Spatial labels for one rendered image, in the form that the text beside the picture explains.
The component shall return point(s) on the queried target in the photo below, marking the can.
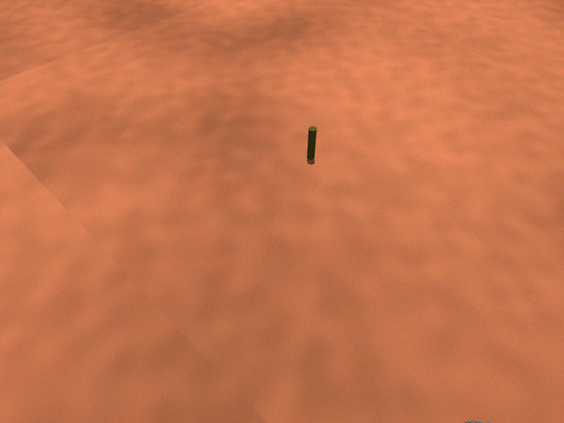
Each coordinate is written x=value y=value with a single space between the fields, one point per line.
x=311 y=142

